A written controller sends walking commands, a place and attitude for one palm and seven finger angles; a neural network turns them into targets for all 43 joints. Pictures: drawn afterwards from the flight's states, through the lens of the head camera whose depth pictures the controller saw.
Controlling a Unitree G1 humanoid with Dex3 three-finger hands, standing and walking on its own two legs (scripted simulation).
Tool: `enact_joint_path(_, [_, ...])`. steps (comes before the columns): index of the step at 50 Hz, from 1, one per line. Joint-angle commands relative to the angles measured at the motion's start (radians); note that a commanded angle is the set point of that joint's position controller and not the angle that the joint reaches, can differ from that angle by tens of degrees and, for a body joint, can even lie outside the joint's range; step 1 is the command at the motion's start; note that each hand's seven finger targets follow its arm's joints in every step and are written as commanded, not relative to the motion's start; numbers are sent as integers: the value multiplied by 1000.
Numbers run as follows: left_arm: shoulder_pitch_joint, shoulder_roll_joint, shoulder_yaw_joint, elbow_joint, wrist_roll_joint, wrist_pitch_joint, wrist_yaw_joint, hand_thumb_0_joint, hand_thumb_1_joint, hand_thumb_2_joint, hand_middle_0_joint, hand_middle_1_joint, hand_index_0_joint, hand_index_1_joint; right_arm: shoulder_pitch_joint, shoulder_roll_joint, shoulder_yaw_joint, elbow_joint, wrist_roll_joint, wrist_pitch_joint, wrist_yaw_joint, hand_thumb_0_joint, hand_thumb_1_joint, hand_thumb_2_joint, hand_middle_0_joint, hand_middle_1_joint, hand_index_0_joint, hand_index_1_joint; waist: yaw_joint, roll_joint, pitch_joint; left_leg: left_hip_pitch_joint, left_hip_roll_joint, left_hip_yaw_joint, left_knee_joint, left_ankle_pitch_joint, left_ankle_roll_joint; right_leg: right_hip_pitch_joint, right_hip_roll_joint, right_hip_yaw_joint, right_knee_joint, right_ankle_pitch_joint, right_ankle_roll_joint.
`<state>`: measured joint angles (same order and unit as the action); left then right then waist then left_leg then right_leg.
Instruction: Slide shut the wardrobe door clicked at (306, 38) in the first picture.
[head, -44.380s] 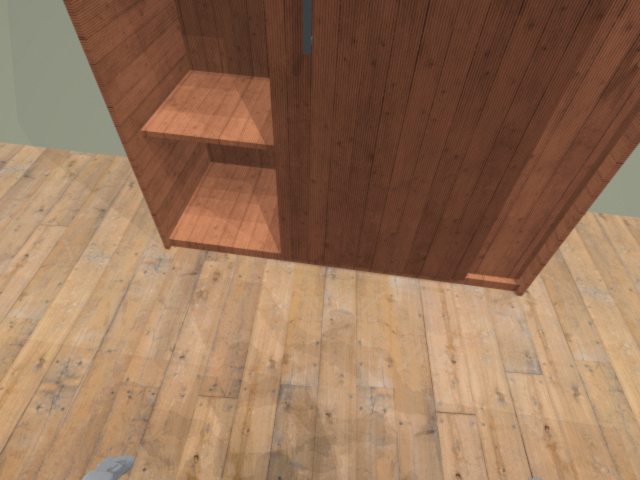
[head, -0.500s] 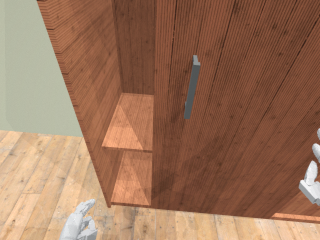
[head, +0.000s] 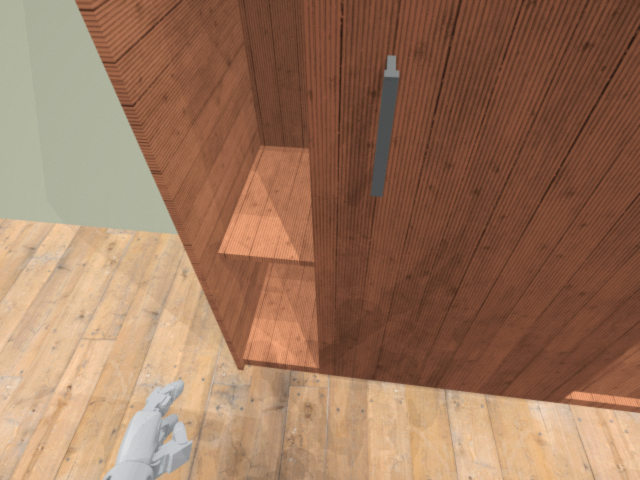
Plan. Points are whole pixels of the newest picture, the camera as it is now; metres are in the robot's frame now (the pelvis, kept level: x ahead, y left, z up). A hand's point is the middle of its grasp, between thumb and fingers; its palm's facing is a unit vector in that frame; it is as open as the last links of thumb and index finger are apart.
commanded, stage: step back with the hand held close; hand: right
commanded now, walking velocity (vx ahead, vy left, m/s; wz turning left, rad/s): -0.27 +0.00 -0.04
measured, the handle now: (383, 131) +0.49 -0.07 +0.19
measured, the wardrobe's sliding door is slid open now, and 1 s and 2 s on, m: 0.25 0.25 0.25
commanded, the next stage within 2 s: stop stepping back and stand still in 0.84 s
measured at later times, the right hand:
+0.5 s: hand out of the picture +0.15 -0.31 +0.18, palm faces +0.43 +0.80 -0.41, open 7.4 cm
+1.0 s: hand out of the picture +0.03 -0.34 +0.17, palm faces +0.38 +0.85 -0.37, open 7.4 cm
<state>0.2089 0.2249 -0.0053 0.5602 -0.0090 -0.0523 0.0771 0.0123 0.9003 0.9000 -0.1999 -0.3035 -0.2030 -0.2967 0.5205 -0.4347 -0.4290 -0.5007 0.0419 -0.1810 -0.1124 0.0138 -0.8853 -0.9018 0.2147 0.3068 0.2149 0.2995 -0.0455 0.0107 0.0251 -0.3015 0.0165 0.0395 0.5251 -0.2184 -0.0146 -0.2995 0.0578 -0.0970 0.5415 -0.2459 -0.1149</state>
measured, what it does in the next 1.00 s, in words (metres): walks backwards: left foot, then right foot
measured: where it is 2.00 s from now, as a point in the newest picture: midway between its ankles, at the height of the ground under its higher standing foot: outside the picture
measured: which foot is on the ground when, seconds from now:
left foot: down 0.00-0.24, up 0.26-0.66, down 0.68-0.86, up 0.88-1.00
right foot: down 0.00-0.70, up 0.72-0.84, down 0.86-1.00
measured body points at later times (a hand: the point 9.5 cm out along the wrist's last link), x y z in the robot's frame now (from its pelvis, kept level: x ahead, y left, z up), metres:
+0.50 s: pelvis -0.05 -0.03 +0.01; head -0.02 -0.09 +0.46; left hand +0.13 +0.19 -0.05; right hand +0.12 -0.35 +0.20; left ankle -0.13 +0.14 -0.69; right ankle +0.03 -0.04 -0.73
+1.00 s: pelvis -0.19 -0.07 +0.00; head -0.16 -0.14 +0.44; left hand -0.02 +0.15 -0.05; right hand +0.01 -0.38 +0.19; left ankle -0.17 +0.08 -0.67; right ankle -0.11 -0.14 -0.73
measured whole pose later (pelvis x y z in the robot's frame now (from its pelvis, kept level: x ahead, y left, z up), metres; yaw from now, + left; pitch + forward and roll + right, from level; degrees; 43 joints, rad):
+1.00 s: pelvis -0.19 -0.07 +0.00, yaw +1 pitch -2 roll +4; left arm 0.15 0.14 -0.02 0.61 0.01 -0.13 0.04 0.01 0.90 0.90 -0.20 -0.30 -0.20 -0.30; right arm 0.45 -0.47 -0.48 -0.59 0.06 -0.20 -0.12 0.01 -0.89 -0.90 0.21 0.31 0.21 0.30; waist 0.00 0.09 0.11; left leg -0.46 -0.06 -0.04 0.97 -0.48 0.00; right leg -0.37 0.01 0.00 0.57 -0.17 -0.07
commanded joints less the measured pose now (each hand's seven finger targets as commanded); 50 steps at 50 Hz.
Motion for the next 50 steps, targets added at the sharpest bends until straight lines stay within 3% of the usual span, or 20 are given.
enact_joint_path(1, [-83,150,61,-152,0,-62,1,0,900,900,-200,-300,-200,-300,-68,-130,-94,-140,-17,-63,-24,0,-900,-900,200,300,200,300,18,-84,-75,191,40,-120,35,77,40,-226,-226,279,-205,-147,15])
enact_joint_path(5, [-71,143,66,-149,-4,-67,-11,0,900,900,-200,-300,-200,-300,-96,-131,-77,-171,-21,-82,-28,0,-900,-900,200,300,200,300,35,58,-60,17,131,-233,-125,-94,97,-164,-136,257,-60,-307,34])
enact_joint_path(8, [-72,136,60,-138,-1,-74,-13,0,900,900,-200,-300,-200,-300,-109,-152,-80,-260,-16,-102,-42,0,-900,-900,200,300,200,300,43,57,-84,-127,186,-243,-157,-157,132,-37,-113,252,51,-247,53])
enact_joint_path(10, [-84,136,56,-141,3,-80,-9,0,900,900,-200,-300,-200,-300,-90,-160,-96,-298,-16,-110,-52,0,-900,-900,200,300,200,300,43,-35,-110,-72,124,-176,-55,-63,105,-63,-146,296,-61,-167,46])
enact_joint_path(12, [-98,142,56,-150,14,-91,1,0,900,900,-200,-300,-200,-300,-84,-183,-139,-333,-29,-122,-54,0,-900,-900,200,300,200,300,24,-234,-139,120,-25,-59,182,-23,30,-194,-272,437,-301,-161,36])
enact_joint_path(14, [-85,139,64,-141,31,-99,-4,0,900,900,-200,-300,-200,-300,-107,-205,-167,-332,-45,-128,-48,0,-900,-900,200,300,200,300,24,-272,-128,146,-57,-73,392,-160,17,-249,-341,492,-406,-283,14])
enact_joint_path(16, [-72,129,71,-130,32,-107,-7,0,900,900,-200,-300,-200,-300,-99,-204,-174,-307,-37,-129,-51,0,-900,-900,200,300,200,300,24,-198,-109,52,-59,-81,391,-191,20,-133,-332,450,-347,-66,8])
enact_joint_path(19, [-51,118,64,-80,22,-120,-20,0,900,900,-200,-300,-200,-300,-16,-138,-107,-244,-16,-124,-38,0,-900,-900,200,300,200,300,21,-118,-144,-98,-64,-42,208,-243,23,176,-285,370,-281,214,81])
enact_joint_path(22, [-70,123,61,-59,23,-126,-21,0,900,900,-200,-300,-200,-300,-30,-117,-59,-231,-1,-113,-26,0,-900,-900,200,300,200,300,24,-161,-194,-86,-70,-42,69,-215,27,292,-266,345,-265,353,108])
enact_joint_path(30, [-126,124,69,-79,37,-103,-32,0,900,900,-200,-300,-200,-300,8,-209,-120,-296,39,-97,-16,0,-900,-900,200,300,200,300,-3,-176,-308,65,-79,-11,-101,-130,70,285,-229,241,-289,299,224])
enact_joint_path(32, [-130,117,64,-87,27,-84,-33,0,900,900,-200,-300,-200,-300,38,-224,-134,-305,50,-101,-14,0,-900,-900,200,300,200,300,-4,-112,-307,89,-28,-26,-218,-8,95,254,-196,206,-184,157,215])
enact_joint_path(35, [-125,99,69,-99,1,-59,-26,0,900,900,-200,-300,-200,-300,-18,-243,-128,-318,58,-123,-21,0,-900,-900,200,300,200,300,16,165,-179,-294,341,-272,-357,48,229,227,-50,170,456,-182,153])
enact_joint_path(36, [-120,100,80,-93,-2,-63,-26,0,900,900,-200,-300,-200,-300,-98,-231,-114,-329,53,-121,-17,0,-900,-900,200,300,200,300,19,243,-119,-410,382,-273,-354,6,264,192,-34,229,678,-262,153])
enact_joint_path(38, [-152,83,66,-97,-15,-48,-32,0,900,900,-200,-300,-200,-300,-152,-175,-85,-256,26,-91,0,0,-900,-900,200,300,200,300,42,263,4,-282,324,-129,-203,247,238,-21,-101,284,660,-263,134])
enact_joint_path(40, [-175,90,26,-95,-2,-32,-11,0,900,900,-200,-300,-200,-300,-208,-209,-97,-231,9,-82,-8,0,-900,-900,200,300,200,300,64,-19,56,-139,198,-57,5,482,120,-82,-88,181,185,-141,138])
enact_joint_path(41, [-192,96,20,-77,-4,-32,2,0,900,900,-200,-300,-200,-300,-281,-188,-50,-251,2,-89,-8,0,-900,-900,200,300,200,300,75,-229,84,-107,142,-34,126,408,81,-59,-74,151,-101,56,143])
enact_joint_path(43, [-130,115,52,-71,26,-87,7,0,900,900,-200,-300,-200,-300,-265,-229,-110,-310,-14,-115,-36,0,-900,-900,200,300,200,300,38,-565,-80,-168,-30,-72,420,-250,40,84,-324,406,-215,661,86])
enact_joint_path(45, [-67,108,66,-69,17,-126,-8,0,900,900,-200,-300,-200,-300,-142,-213,-137,-269,-1,-138,-29,0,-900,-900,200,300,200,300,37,-299,-219,-176,-62,-107,526,-329,35,170,-353,393,-196,548,23])
enact_joint_path(47, [-58,117,73,-93,25,-137,-22,0,900,900,-200,-300,-200,-300,-74,-232,-153,-415,28,-122,-15,0,-900,-900,200,300,200,300,44,-158,-287,-136,-65,-131,542,-303,14,166,-365,497,-207,551,31])
enact_joint_path(50, [-63,113,72,-121,-3,-139,-46,0,900,900,-200,-300,-200,-300,25,-175,-134,-446,13,-97,-29,0,-900,-900,200,300,200,300,46,-133,-253,-73,-55,-55,403,-195,2,115,-302,391,-271,70,12])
